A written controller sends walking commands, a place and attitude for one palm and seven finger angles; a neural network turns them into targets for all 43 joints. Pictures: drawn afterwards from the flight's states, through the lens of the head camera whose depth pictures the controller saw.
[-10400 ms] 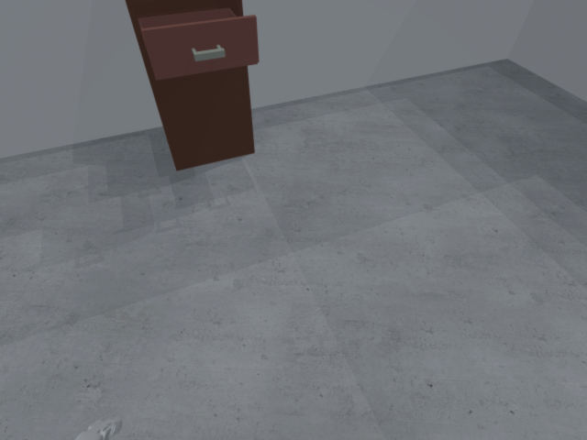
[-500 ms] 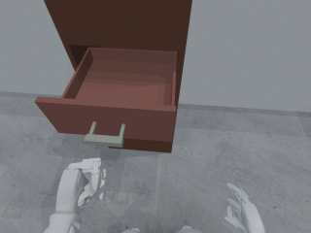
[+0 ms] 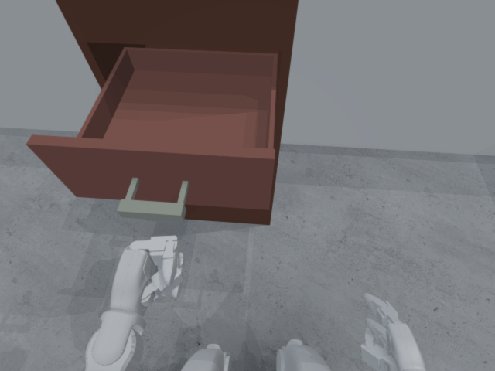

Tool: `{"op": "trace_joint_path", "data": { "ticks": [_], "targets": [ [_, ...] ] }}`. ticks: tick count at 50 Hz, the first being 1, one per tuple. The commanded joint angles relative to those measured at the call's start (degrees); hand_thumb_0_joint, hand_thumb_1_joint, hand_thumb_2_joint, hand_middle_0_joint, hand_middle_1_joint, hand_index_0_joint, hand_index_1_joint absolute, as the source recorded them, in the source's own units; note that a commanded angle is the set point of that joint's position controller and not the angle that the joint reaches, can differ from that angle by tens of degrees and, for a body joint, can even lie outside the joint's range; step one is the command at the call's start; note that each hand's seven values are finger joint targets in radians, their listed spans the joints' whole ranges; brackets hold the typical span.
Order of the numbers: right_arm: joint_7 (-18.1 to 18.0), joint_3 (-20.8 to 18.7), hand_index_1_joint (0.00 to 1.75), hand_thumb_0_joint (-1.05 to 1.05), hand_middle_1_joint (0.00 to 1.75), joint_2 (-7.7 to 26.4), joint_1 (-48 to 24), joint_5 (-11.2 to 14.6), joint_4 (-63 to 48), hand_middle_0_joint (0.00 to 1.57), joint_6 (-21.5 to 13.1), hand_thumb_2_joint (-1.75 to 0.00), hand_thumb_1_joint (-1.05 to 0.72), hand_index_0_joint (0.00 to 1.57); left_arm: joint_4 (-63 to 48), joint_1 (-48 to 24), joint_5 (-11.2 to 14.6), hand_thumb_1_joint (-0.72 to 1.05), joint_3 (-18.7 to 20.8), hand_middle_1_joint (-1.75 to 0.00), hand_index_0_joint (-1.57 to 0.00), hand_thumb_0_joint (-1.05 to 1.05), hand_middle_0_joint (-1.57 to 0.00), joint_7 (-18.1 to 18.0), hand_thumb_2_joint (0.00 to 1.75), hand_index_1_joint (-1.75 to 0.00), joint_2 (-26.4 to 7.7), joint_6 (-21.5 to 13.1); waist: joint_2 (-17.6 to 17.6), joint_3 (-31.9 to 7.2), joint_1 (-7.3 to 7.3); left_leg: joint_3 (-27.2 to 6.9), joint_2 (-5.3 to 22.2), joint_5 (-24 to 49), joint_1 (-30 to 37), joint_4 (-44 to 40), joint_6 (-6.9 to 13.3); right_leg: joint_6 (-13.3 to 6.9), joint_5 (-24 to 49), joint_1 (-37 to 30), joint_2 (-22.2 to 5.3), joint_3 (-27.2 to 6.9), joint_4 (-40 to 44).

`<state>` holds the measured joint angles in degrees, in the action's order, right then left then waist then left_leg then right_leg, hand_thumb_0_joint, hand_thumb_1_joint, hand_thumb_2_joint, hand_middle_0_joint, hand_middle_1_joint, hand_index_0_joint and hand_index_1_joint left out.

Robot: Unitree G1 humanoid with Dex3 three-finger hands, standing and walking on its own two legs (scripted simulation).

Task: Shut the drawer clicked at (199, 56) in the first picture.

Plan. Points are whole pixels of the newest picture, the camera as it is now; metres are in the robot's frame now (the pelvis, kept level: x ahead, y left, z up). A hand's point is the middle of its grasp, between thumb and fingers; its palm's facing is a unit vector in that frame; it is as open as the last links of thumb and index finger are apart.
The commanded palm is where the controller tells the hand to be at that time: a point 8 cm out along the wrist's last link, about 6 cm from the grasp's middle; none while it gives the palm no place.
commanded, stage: bring the fist close to the handle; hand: left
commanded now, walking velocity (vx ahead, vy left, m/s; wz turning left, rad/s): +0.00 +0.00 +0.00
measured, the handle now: (156, 198) +0.39 +0.17 +0.02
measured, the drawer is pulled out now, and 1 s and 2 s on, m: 0.27 0.26 0.15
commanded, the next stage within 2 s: push the drawer shut in 0.64 s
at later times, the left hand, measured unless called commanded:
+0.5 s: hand (169, 256) +0.28 +0.13 +0.03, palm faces -0.02 -1.00 -0.02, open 3.3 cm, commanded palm +0.26 +0.18 +0.02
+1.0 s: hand (180, 246) +0.31 +0.12 +0.01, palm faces -0.10 -0.99 -0.03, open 3.0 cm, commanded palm +0.30 +0.18 +0.02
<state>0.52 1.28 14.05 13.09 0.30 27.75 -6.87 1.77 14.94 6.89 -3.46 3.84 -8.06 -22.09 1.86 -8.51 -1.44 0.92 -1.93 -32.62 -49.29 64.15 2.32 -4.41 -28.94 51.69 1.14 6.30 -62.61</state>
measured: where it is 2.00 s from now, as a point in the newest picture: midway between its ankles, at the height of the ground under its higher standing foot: outside the picture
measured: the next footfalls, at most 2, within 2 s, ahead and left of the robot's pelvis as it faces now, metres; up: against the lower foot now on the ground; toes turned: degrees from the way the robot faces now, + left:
none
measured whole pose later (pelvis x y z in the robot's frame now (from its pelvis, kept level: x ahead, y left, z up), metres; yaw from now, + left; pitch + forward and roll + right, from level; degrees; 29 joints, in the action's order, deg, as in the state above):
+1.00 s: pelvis -0.02 +0.02 -0.01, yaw +0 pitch +20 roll -2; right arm 0.6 1.8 13.7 11.9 0.4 29.3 -1.2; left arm 15.6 -3.3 6.0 -3.1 1.1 -8.5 -22.3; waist 1.8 -8.5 -1.7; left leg 1.3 -2.6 -32.9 -56.0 68.6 4.0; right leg -3.0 -28.6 57.7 0.2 6.2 -65.9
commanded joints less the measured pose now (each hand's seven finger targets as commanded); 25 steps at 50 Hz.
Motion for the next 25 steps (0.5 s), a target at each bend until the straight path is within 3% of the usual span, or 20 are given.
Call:
{"op": "trace_joint_path", "data": {
  "ticks": [1,2,6,7,10,13,15,18,20,25],
  "targets": [
    [-1.2,-3.1,0.3,0.0,0.3,6.4,-1.0,0.3,-8.1,0.2,-2.1,-0.9,-0.9,0.2,-11.5,-9.0,0.8,0.9,6.2,-1.6,-1.4,0.0,-1.4,-1.3,0.9,-1.6,-6.1,-4.1,-3.1,-17.0,-0.31,-2.2,0.9,18.3,0.6,-5.7,-0.6,3.0,19.2,-17.6,-2.2,-8.5,7.7],
    [-1.2,-3.1,0.3,0.0,0.3,6.3,-1.0,0.3,-7.8,0.2,-2.0,-0.9,-0.9,0.2,-10.7,-8.4,1.2,0.9,7.8,-1.6,-1.4,0.0,-1.4,-2.0,0.9,-1.6,-6.8,-4.6,-2.9,-17.4,0.19,-2.1,0.9,18.6,0.3,-5.5,-0.8,3.0,19.6,-18.0,-2.2,-8.6,7.5],
    [-0.7,-2.9,0.3,0.0,0.3,6.1,-1.5,0.0,-6.1,0.2,-2.2,-0.9,-0.9,0.2,-7.6,-14.0,1.3,0.9,5.4,-1.6,-1.4,0.0,-1.4,-2.5,0.9,-1.6,-4.1,-7.0,-2.2,-17.6,-1.07,-2.6,1.0,18.3,-0.9,-4.1,-0.8,3.0,18.9,-15.0,-2.0,-8.1,5.8],
    [-0.6,-3.0,0.3,0.0,0.3,6.3,-1.4,0.0,-5.8,0.2,-2.0,-0.9,-0.9,0.2,-5.6,-12.6,1.2,0.9,5.9,-1.6,-1.4,0.0,-1.4,-2.1,0.9,-1.6,-4.6,-7.2,-2.3,-18.0,-0.84,-2.6,1.0,18.3,-1.1,-3.7,-0.8,3.0,18.9,-14.5,-2.0,-8.1,5.5],
    [-0.3,-3.0,0.3,0.0,0.3,7.0,-1.1,0.2,-5.3,0.2,-1.5,-0.9,-0.9,0.2,-0.5,-15.8,0.5,0.9,2.0,-1.6,-1.4,0.0,-1.4,0.1,0.9,-1.6,-2.5,-6.3,-2.7,-16.3,-2.47,-3.1,1.2,17.5,-1.9,-3.3,-0.5,3.0,17.3,-11.2,-1.9,-7.4,5.0],
    [-0.5,-3.3,0.3,0.0,0.3,7.5,-0.9,0.5,-5.6,0.2,-0.5,-0.9,-0.9,0.2,0.5,-17.0,0.9,0.9,4.7,-1.6,-1.4,0.0,-1.4,1.4,0.9,-1.6,-5.2,-5.2,-3.4,-18.8,-1.13,-2.8,1.0,16.4,-2.4,-3.3,-0.5,3.0,15.9,-12.7,-1.9,-7.9,5.1],
    [-0.7,-3.4,0.3,0.0,0.3,7.6,-1.0,0.6,-6.4,0.2,-0.1,-0.9,-0.9,0.2,-2.7,-17.5,1.5,0.9,6.9,-1.6,-1.4,0.0,-1.4,1.0,0.9,-1.6,-7.3,-4.9,-1.9,-22.1,0.1,-2.8,1.0,18.4,-0.6,-4.1,-0.5,2.8,17.7,-14.8,-1.8,-7.8,4.7],
    [-0.6,-3.3,0.3,0.0,0.3,6.8,-0.9,0.5,-7.1,0.2,0.3,-0.9,-0.9,0.2,-7.5,-16.1,2.6,0.9,8.4,-1.6,-1.4,0.0,-1.4,-0.8,0.9,-1.6,-7.3,-5.4,0.1,-25.0,1.35,-2.7,0.8,21.8,2.0,-5.1,-0.9,2.6,21.6,-17.6,-1.8,-7.3,4.6],
    [-0.6,-3.2,0.3,0.0,0.3,6.7,-0.7,0.4,-6.7,0.2,0.4,-0.9,-0.9,0.2,-6.2,-16.1,2.6,0.9,8.3,-1.6,-1.4,0.0,-1.4,-2.1,0.9,-1.6,-6.8,-5.8,-2.5,-22.7,0.39,-2.9,1.1,21.2,0.8,-5.0,-0.8,2.8,21.5,-16.7,-1.5,-7.1,4.8],
    [0.0,-3.0,0.3,0.0,0.3,7.1,-1.1,0.4,-6.4,0.2,0.7,-0.9,-0.9,0.2,-0.5,-13.1,0.6,0.9,1.2,-1.6,-1.4,0.0,-1.4,-1.7,0.9,-1.6,-1.3,-5.8,-4.5,-14.7,-1.87,-3.4,1.4,16.4,-1.4,-5.1,-0.6,2.8,15.0,-10.4,-1.4,-6.1,5.6]
  ]
}}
